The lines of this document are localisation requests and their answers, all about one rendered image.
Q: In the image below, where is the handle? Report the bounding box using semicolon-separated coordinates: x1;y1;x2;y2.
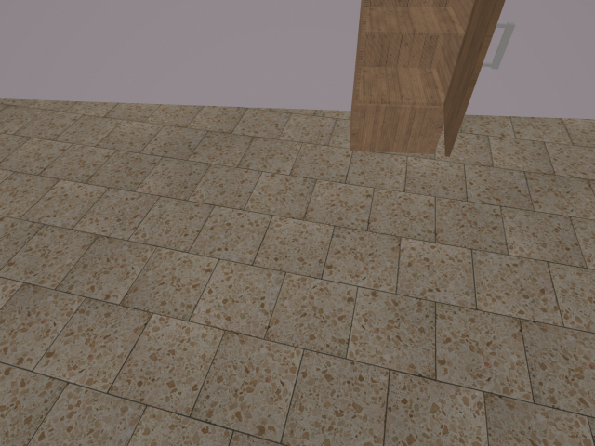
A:
482;22;515;70

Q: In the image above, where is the cupboard door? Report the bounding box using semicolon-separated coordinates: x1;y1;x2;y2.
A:
443;0;506;157

